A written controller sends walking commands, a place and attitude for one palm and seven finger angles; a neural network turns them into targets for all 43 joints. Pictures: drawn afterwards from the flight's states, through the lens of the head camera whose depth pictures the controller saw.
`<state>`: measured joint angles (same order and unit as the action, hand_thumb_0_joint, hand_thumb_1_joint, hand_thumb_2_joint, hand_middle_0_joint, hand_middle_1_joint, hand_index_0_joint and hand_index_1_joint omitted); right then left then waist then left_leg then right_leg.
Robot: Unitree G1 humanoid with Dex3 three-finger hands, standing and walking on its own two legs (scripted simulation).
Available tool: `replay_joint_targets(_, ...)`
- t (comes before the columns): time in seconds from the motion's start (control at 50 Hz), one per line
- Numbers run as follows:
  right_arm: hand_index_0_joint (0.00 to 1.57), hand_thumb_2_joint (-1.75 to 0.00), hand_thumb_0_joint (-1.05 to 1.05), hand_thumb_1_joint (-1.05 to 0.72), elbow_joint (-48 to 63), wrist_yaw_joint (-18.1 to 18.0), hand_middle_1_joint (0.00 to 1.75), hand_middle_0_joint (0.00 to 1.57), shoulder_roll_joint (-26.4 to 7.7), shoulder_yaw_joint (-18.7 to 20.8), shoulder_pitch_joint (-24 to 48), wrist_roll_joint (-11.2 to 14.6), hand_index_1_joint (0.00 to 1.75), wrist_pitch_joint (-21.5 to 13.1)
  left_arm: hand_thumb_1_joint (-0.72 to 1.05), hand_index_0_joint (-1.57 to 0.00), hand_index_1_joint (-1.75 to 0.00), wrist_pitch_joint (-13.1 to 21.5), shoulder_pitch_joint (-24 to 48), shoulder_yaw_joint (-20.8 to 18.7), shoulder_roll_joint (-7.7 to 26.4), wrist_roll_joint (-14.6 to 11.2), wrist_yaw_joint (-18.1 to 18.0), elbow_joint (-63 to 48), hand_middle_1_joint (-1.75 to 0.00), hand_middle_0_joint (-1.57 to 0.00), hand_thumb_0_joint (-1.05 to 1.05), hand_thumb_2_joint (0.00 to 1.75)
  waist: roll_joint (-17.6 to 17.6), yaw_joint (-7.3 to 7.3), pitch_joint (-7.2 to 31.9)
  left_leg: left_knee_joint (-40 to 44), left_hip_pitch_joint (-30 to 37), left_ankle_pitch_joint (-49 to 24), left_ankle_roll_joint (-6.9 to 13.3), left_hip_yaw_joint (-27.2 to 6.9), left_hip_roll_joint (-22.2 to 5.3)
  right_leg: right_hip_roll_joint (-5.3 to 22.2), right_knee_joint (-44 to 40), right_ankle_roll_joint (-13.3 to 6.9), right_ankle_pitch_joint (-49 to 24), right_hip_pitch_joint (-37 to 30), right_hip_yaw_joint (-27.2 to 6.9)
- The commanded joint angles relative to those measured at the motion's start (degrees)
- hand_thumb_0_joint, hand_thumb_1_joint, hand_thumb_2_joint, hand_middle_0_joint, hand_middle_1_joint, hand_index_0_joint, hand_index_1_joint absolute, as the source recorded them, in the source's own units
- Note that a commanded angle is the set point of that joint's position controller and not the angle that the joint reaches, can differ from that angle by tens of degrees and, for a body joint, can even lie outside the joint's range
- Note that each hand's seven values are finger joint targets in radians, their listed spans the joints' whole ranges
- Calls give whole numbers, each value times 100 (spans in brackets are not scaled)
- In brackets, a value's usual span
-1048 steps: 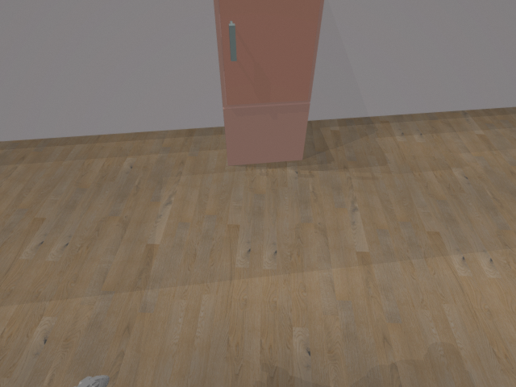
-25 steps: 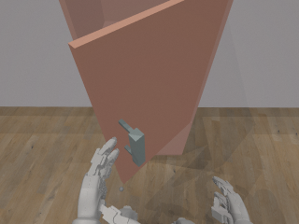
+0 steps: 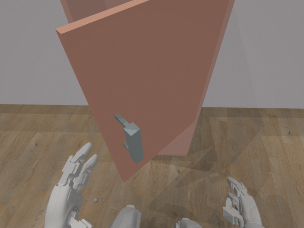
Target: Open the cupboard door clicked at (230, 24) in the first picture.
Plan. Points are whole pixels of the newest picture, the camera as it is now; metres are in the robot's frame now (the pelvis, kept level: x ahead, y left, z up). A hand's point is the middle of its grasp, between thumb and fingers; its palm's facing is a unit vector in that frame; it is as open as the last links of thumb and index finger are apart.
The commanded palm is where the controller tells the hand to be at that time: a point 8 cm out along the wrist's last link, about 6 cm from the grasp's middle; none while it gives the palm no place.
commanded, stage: draw the hand back to the body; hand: left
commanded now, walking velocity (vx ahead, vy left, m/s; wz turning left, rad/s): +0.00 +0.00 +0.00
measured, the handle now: (128, 139) +0.32 +0.09 +0.08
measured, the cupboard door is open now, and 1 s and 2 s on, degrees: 44 44 44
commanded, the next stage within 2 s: step back with the hand held close in 1.52 s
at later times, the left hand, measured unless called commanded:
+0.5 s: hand (47, 180) +0.19 +0.20 +0.16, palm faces +0.05 -0.99 -0.16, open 16.0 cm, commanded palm +0.15 +0.25 +0.17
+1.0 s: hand out of the picture +0.23 +0.28 +0.23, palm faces +0.35 -0.85 -0.40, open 10.8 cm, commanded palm +0.18 +0.33 +0.26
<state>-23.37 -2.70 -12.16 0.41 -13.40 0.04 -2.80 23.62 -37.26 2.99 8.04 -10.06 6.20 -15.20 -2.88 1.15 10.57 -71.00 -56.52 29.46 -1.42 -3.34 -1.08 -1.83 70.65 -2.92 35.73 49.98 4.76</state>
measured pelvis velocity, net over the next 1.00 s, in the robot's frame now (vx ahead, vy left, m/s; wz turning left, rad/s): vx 0.04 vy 0.05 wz -0.03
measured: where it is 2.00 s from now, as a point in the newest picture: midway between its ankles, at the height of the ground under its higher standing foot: outside the picture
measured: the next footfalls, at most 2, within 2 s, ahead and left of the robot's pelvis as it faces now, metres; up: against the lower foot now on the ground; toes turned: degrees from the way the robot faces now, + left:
none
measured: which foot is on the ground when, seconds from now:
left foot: down 0.00-1.00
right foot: down 0.00-1.00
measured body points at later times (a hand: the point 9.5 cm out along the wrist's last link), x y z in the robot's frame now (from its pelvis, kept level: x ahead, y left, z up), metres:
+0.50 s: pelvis +0.02 +0.02 +0.05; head +0.02 +0.02 +0.50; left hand +0.18 +0.25 +0.17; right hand +0.20 -0.20 -0.01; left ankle +0.05 +0.13 -0.63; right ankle -0.01 -0.09 -0.63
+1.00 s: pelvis +0.04 +0.05 +0.09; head +0.02 +0.04 +0.54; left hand +0.21 +0.33 +0.25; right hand +0.22 -0.17 +0.02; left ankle +0.05 +0.13 -0.63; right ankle -0.01 -0.09 -0.63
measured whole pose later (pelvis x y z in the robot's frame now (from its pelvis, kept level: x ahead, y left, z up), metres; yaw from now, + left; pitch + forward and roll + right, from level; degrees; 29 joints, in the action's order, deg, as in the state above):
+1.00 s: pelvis +0.04 +0.05 +0.09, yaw -2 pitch +0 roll -1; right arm -30.8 -6.1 -12.3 -3.8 -14.2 0.6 -5.0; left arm 1.0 -32.2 -14.1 20.1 -3.0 -7.6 -26.8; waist -2.7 3.0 4.0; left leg -36.2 -17.4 18.8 2.5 1.4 1.0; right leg 0.4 32.5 1.3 21.4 11.0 -0.1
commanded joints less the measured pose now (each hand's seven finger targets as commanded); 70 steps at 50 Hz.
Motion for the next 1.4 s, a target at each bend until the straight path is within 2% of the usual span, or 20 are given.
replay_joint_targets(0.0, 20, -90, 0, -90, 1091, -81, 30, 20, -488, 199, 304, 81, 30, -277, -50, -15, -30, 283, -130, -534, 783, -77, -115, -1893, -30, -15, 0, 30, 110, -1, 974, 968, 1238, -950, 313, 208, 181, 93, -1783, 240, -1583, -872, -700)
replay_joint_targets(0.02, 20, -90, 0, -90, 1079, -100, 30, 20, -500, 204, 282, 95, 30, -238, -50, -15, -30, 180, -90, -708, 929, -82, -160, -1940, -30, -15, 0, 30, 175, 34, 1046, 1057, 1291, -998, 320, 182, 173, 60, -1820, 224, -1548, -1012, -665)
replay_joint_targets(0.1, 20, -90, 0, -90, 1065, -154, 30, 20, -488, 145, 322, 177, 30, -202, -50, -15, -30, -241, -127, -746, 763, -198, -146, -1650, -30, -15, 0, 30, 396, -62, 389, 1311, 1394, -750, 311, 185, 176, 53, -2250, 284, -1162, -974, -622)
replay_joint_targets(0.18, 20, -90, 0, -90, 1028, -206, 30, 20, -560, 100, 338, 206, 30, -282, -50, -15, -30, -517, -178, -813, 722, -393, 44, -1494, -30, -15, 0, 30, 551, -100, 138, 1511, 1550, -688, 314, 148, 176, 95, -2539, 337, -1080, -1094, -627)
replay_joint_targets(0.26, 20, -90, 0, -90, 990, -234, 30, 20, -587, 85, 293, 213, 30, -379, -50, -15, -30, -510, -89, -1117, 1049, -475, 175, -1797, -30, -15, 0, 30, 266, -18, 249, 1752, 1896, -963, 325, 127, 169, 44, -2519, 283, -1424, -1322, -485)
replay_joint_targets(0.34, 20, -90, 0, -90, 961, -229, 30, 20, -585, 50, 268, 231, 30, -515, -47, -15, -30, -419, 48, -1184, 1136, -549, 195, -2261, -30, -15, 0, 32, -252, 19, 300, 2044, 2363, -1162, 320, 76, 156, -54, -2455, 199, -1641, -1366, -224)
replay_joint_targets(0.42, 20, -90, 0, -90, 914, -207, 30, 20, -614, 36, 300, 269, 30, -583, -32, -16, -30, -614, -21, -1289, 1129, -617, 230, -2167, -30, -16, 0, 37, -183, 39, 153, 2285, 2527, -1156, 298, -6, 119, -94, -2527, 190, -1676, -1474, -83)
replay_joint_targets(0.44, 20, -90, 0, -90, 977, -373, 30, 20, -631, 63, 276, 175, 30, -462, -29, -16, -30, -1000, -112, -1405, 2020, 295, -415, -2552, -30, -16, 0, 39, -160, 306, 247, 2550, 2722, -1182, 309, 146, 28, 90, -2961, 117, -1716, -1590, -502)
replay_joint_targets(0.46, 20, -90, 0, -90, 987, -433, 30, 20, -518, 7, 234, 150, 30, -413, -26, -16, -30, -1259, -259, -1240, 1576, 363, -701, -2545, -30, -16, 0, 40, -147, 140, 77, 2604, 2847, -1206, 322, 186, 47, 133, -3074, 131, -1719, -1635, -444)
replay_joint_targets(0.5, 20, -90, 0, -90, 909, -446, 30, 20, -495, -17, 216, 154, 30, -316, -18, -16, -30, -1564, -420, -1115, 1313, 496, -925, -2362, -30, -16, 0, 43, -64, 109, -170, 2684, 2935, -1288, 319, 189, 18, 127, -3147, 157, -1768, -1743, -343)
replay_joint_targets(0.52, 20, -90, 0, -90, 872, -450, 30, 20, -513, -18, 246, 145, 30, -288, -15, -16, -30, -1670, -350, -1194, 1407, 568, -1029, -2314, -30, -16, 0, 45, 125, 103, -192, 2734, 2987, -1394, 343, 182, 7, 126, -3253, 159, -1890, -1867, -349)
replay_joint_targets(0.58, 20, -90, 0, -90, 846, -480, 30, 20, -544, -72, 313, 132, 30, -252, -5, -17, -30, -1794, -83, -1361, 1600, 681, -1237, -2511, -30, -17, 0, 50, 141, 91, -197, 2983, 3337, -1442, 343, 170, -26, 135, -3411, 181, -1925, -2054, -300)
replay_joint_targets(0.62, 20, -90, 0, -90, 772, -498, 30, 20, -566, -125, 360, 108, 30, -279, 2, -17, -30, -1847, 143, -1529, 1784, 731, -1362, -2526, -30, -17, 0, 52, 118, 110, -250, 3180, 3481, -1432, 341, 133, -25, 135, -3558, 166, -1912, -2263, -284)
replay_joint_targets(0.74, 20, -90, 0, -90, 565, -482, 30, 20, -596, -191, 419, 94, 30, -477, 23, -18, -30, -1897, 447, -1734, 1858, 784, -1510, -2717, -30, -18, 0, 62, -273, 147, -272, 3671, 4054, -1904, 284, 19, -82, 157, -3787, 151, -2240, -2737, -256)
replay_joint_targets(0.9, 20, -90, 0, -90, 269, -387, 30, 20, -655, -147, 590, 73, 30, -533, 51, -19, -30, -1928, 770, -2249, 1999, 713, -1495, -2331, -30, -19, 0, 74, 46, 200, -621, 4216, 4460, -2341, 210, 55, -131, 133, -4251, 179, -2566, -3310, -228)
replay_joint_targets(1.12, 20, -90, 0, -90, -88, -322, 30, 20, -708, -65, 794, 22, 30, -607, 90, -20, -30, -1790, 1569, -3067, 2454, 638, -1520, -2304, -30, -20, 0, 90, -383, 289, -515, 4607, 5066, -2975, 178, 208, -126, 144, -4716, 158, -3075, -3961, -292)
replay_joint_targets(1.18, 20, -90, 0, -90, -136, -249, 30, 20, -716, -32, 792, 29, 30, -558, 90, -20, -30, -1835, 1349, -2659, 1965, 607, -1409, -1917, -30, -20, 0, 90, -186, 221, -808, 4700, 5133, -2962, 186, 229, -151, 127, -4823, 205, -3039, -3849, -274)
replay_joint_targets(1.22, 20, -90, 0, -90, -150, -239, 30, 20, -738, 8, 825, 28, 30, -516, 90, -20, -30, -1835, 1272, -2611, 1915, 600, -1374, -1729, -30, -20, 0, 90, 30, 238, -869, 4749, 5110, -2850, 227, 281, -131, 129, -4908, 205, -3066, -3951, -275)
replay_joint_targets(1.32, 20, -90, 0, -90, -158, -279, 30, 20, -729, 35, 935, -8, 30, -496, 90, -20, -30, -1736, 1462, -2925, 2331, 609, -1394, -2086, -30, -20, 0, 90, 135, 302, -547, 4752, 5248, -2725, 297, 394, -51, 153, -5026, 206, -3211, -4189, -347)
replay_joint_targets(1.38, 20, -90, 0, -90, -196, -301, 30, 20, -667, 9, 967, -21, 30, -551, 90, -20, -30, -1698, 1528, -2943, 2355, 624, -1412, -2303, -30, -20, 0, 90, -214, 300, -494, 4697, 5364, -2835, 295, 461, 3, 176, -5072, 212, -3386, -4199, -381)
